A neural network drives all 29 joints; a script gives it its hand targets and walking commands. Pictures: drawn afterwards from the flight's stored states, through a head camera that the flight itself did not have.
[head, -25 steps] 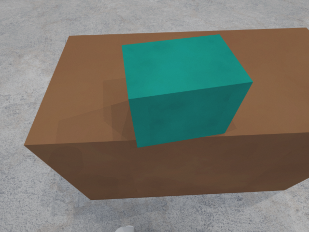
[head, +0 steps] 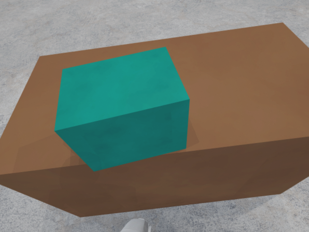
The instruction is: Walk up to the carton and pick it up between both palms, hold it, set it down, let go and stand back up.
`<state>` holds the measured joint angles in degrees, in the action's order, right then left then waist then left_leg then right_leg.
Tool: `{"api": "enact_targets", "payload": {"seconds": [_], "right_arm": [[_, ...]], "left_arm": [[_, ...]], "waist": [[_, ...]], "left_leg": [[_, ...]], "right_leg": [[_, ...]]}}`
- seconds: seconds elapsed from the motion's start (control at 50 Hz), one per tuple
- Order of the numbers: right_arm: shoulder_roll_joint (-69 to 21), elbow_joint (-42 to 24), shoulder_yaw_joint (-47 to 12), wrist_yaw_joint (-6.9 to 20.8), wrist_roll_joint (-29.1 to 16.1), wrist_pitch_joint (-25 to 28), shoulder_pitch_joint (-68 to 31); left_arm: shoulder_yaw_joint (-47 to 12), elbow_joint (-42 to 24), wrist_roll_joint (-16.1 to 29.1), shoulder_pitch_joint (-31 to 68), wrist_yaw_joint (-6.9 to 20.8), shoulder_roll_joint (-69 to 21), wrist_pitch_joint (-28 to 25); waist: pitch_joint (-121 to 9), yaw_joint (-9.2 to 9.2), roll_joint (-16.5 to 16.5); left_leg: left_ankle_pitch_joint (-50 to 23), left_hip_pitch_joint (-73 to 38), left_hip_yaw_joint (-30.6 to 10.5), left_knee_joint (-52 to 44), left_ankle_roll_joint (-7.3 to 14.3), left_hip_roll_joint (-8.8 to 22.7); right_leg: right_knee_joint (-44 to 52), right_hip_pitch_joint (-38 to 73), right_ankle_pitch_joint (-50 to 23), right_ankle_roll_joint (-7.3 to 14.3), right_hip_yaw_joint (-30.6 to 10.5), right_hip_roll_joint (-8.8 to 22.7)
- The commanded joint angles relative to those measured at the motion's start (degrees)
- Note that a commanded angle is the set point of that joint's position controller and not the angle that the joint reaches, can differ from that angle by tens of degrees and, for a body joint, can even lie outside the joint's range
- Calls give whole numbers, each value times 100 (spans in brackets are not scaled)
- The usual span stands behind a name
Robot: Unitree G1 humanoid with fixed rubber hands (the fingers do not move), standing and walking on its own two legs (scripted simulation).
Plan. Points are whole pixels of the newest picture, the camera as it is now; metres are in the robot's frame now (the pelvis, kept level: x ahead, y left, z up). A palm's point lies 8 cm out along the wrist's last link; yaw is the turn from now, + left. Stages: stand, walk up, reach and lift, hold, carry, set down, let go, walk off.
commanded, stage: walk up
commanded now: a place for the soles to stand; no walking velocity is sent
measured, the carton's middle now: (128, 111) +0.41 +0.09 +0.07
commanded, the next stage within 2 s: none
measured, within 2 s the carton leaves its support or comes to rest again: neither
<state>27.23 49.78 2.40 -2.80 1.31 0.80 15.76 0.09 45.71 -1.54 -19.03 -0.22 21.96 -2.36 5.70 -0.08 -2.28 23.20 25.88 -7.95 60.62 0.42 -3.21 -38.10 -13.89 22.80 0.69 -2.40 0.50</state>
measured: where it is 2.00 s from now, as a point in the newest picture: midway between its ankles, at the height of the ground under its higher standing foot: outside the picture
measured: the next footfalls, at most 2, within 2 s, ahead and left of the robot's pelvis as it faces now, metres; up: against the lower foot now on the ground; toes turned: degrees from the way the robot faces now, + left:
left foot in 0.26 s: +0.13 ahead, +0.16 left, +0.00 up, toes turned -6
right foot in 0.56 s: +0.05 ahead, -0.07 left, +0.00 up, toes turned +6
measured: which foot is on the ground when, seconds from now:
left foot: up 0.00-0.24, down 0.26-0.60, up 0.62-0.84, down 0.86-1.00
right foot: down 0.00-0.26, up 0.28-0.54, down 0.56-1.00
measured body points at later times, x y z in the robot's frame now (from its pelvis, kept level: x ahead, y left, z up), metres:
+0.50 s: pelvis +0.02 +0.06 -0.01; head +0.07 +0.06 +0.43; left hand +0.10 +0.37 -0.12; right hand +0.13 -0.27 -0.12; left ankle +0.09 +0.16 -0.73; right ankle +0.01 -0.09 -0.70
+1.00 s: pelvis -0.03 +0.09 -0.01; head +0.00 +0.10 +0.44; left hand +0.02 +0.40 -0.13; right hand +0.08 -0.22 -0.11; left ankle -0.03 +0.21 -0.73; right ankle +0.01 -0.07 -0.71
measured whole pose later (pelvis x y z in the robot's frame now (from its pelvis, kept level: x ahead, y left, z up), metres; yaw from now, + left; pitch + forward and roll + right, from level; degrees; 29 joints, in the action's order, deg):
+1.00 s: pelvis -0.03 +0.09 -0.01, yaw +6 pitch -4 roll +0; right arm 22.2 49.8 2.2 0.4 1.3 0.9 12.9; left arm 0.1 46.9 -0.4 -13.8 -1.3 22.3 1.5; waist 8.0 -0.1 2.0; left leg 21.7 14.5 -6.8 40.5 0.7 -4.3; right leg -48.1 -20.1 27.8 1.2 -2.1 3.8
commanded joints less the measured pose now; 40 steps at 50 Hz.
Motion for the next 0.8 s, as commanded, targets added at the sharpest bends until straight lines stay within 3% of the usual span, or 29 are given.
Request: {"api": "enact_targets", "payload": {"seconds": [0.0, 0.06, 0.12, 0.14, 0.16, 0.18, 0.2, 0.22, 0.24, 0.26, 0.28, 0.3, 0.34, 0.38, 0.4, 0.44, 0.5, 0.52, 0.54, 0.56, 0.58, 0.6, 0.62, 0.66, 0.7, 0.72, 0.74, 0.76, 0.78], "right_arm": [[615, -224, 207, 123, -28, -54, -171], [523, -302, 164, 166, -37, -45, -355], [536, -345, 183, 188, 16, -9, -464], [583, -368, 198, 207, 17, -14, -452], [574, -355, 223, 232, 35, -11, -353], [538, -254, 247, 239, 58, 0, -9], [665, -175, 304, 240, 100, 35, 365], [1091, -199, 451, 221, 146, 19, 514], [1291, -349, 491, 207, 92, -24, 287], [1230, -451, 415, 208, -37, -49, 92], [1141, -591, 412, 198, -80, -83, -287], [1063, -722, 418, 190, -68, -146, -476], [936, -751, 357, 180, -16, -219, -444], [916, -663, 385, 221, 49, -253, -393], [927, -672, 418, 230, 65, -274, -397], [907, -691, 408, 255, 52, -315, -524], [867, -789, 395, 291, 19, -391, -945], [734, -770, 354, 296, 3, -407, -1032], [596, -779, 310, 301, -29, -404, -1062], [448, -768, 318, 309, -76, -389, -1099], [781, -589, 470, 259, 21, -421, -771], [932, -507, 541, 280, 31, -431, -543], [899, -416, 537, 315, 14, -423, -254], [746, -315, 546, 364, -11, -330, 73], [593, -267, 482, 382, -59, -249, -53], [498, -266, 438, 390, -76, -202, -238], [492, -232, 416, 387, -69, -157, -255], [438, -93, 418, 347, -114, -98, 75], [417, 127, 446, 297, -80, -37, 448]], "left_arm": [[678, -132, 196, -287, -303, 1514, -201], [655, -186, 191, -276, -318, 1532, -147], [644, -264, 179, -75, -313, 1609, -123], [657, -322, 192, -19, -320, 1674, -93], [651, -328, 192, 199, -301, 1669, -69], [617, -403, 238, 444, -275, 1695, -45], [581, -471, 285, 556, -262, 1578, -12], [529, -538, 370, 490, -273, 1320, 8], [483, -552, 402, 242, -312, 1036, 67], [529, -411, 362, 312, -384, 1236, 198], [578, -283, 401, 228, -382, 1359, 219], [611, -242, 413, 222, -355, 1420, 207], [630, -166, 354, 200, -295, 1367, 197], [631, -155, 324, 242, -300, 1301, 206], [636, -120, 323, 191, -299, 1297, 213], [655, -75, 306, 71, -328, 1310, 219], [670, 129, 240, -298, -351, 1249, 181], [688, 144, 189, -323, -354, 1302, 159], [732, 101, 96, -301, -354, 1500, 123], [835, 51, -13, -49, -343, 2043, 97], [931, -146, 8, 629, -316, 2238, 92], [902, -363, 14, 826, -333, 2043, 64], [876, -458, 65, 1025, -336, 1829, 44], [802, -532, 62, 1158, -311, 1500, 0], [742, -414, -22, 724, -231, 1439, 0], [701, -412, -77, 519, -204, 1395, 6], [715, -331, -89, 469, -153, 1502, 47], [707, -337, -130, 633, -128, 1556, 83], [675, -340, -81, 748, -96, 1562, 154]], "waist": [[-537, 297, 1136], [-520, 361, 1477], [-598, 307, 1226], [-584, 278, 1119], [-643, 148, 1184], [-695, -97, 1159], [-1025, -274, 893], [-1442, -358, 0], [-1578, -132, -1085], [-1201, -146, -1033], [-777, -13, -943], [-530, 59, -695], [-386, 1, -894], [-397, -61, -970], [-526, -55, -839], [-756, -24, -876], [-677, 258, -727], [-599, 324, -446], [-630, 330, 175], [-303, 340, 1552], [-74, 110, 1429], [126, -11, 1101], [170, -176, 787], [-25, -316, 777], [-300, -1, 1214], [-546, 150, 1346], [-731, 183, 1652], [-920, -71, 1783], [-931, -233, 1384]], "left_leg": [[-331, 1171, -223, -573, -46, -6], [-350, 1194, 65, -1131, -6, 32], [-370, 722, 447, -1605, 73, 157], [-368, 463, 590, -1909, 110, 185], [-562, 38, 666, -2225, 206, 188], [-1070, -643, 751, -2862, 279, 137], [-2203, -1551, 573, -3443, 488, 71], [-3956, -2335, -687, -3281, 938, 851], [-5634, -2863, -2127, -3137, 1405, 1649], [-4598, -2134, -2511, -3286, 1805, 1853], [-3830, -1318, -2456, -3384, 1911, 1838], [-3447, -965, -2053, -3392, 1799, 1568], [-2979, -799, -1559, -3431, 1468, 1144], [-3008, -964, -1657, -3442, 1368, 1032], [-3023, -1079, -1652, -3405, 1360, 1035], [-2856, -1218, -1798, -3353, 1343, 1128], [-2059, -415, -1399, -3088, 1108, 909], [-1466, -50, -1290, -2900, 916, 772], [-843, 221, -1009, -2282, 660, 388], [312, 834, -329, -927, 275, -529], [1098, 505, -316, 601, 120, -481], [877, 338, -549, 1303, 98, -321], [631, 195, -573, 1429, 112, -329], [371, -70, -339, 1035, 84, -278], [545, -120, 66, -477, -5, -39], [875, -167, 287, -1154, -24, 1], [1031, -500, 485, -1777, -31, 7], [618, -1066, 743, -2574, -4, 134], [-51, -1662, 944, -3556, 7, 88]], "right_leg": [[842, 2111, -5694, 93, -957, 1300], [679, 2226, -5577, 371, -666, 1227], [462, 1895, -5576, 737, -689, 1423], [281, 1708, -5439, 685, -636, 1416], [139, 1418, -5351, 721, -499, 1433], [-200, 980, -5130, 692, -257, 1289], [-901, 616, -4661, 468, -99, 967], [-2099, -70, -3083, 153, 40, 453], [-2730, -1114, 891, -83, 205, -356], [-2817, -1099, 1949, -19, -114, -190], [-3000, -916, 1894, 11, -219, -39], [-2865, -818, 1917, 61, -116, 10], [-2083, -729, 1587, 73, 127, 44], [-1540, -805, 1212, 64, 294, 16], [-1405, -769, 1141, 69, 338, -19], [-888, -525, 883, 59, 387, -49], [407, 440, -332, 136, 560, -83], [804, 690, -496, 231, 375, -16], [1458, 672, 42, 402, -432, 560], [2291, 204, 518, 966, -2293, 1910], [2412, -809, 480, 1642, -2893, 2759], [2310, -1121, -119, 1935, -2965, 2820], [2087, -1131, -511, 1778, -2231, 2447], [1580, -722, -1264, 1360, -1192, 1750], [1203, 189, -1148, 1113, -605, 1252], [1087, 622, -924, 1129, -532, 1150], [1056, 679, -568, 1122, -441, 1065], [838, 524, -798, 1066, -345, 1094], [269, 308, -1130, 950, -223, 1047]]}}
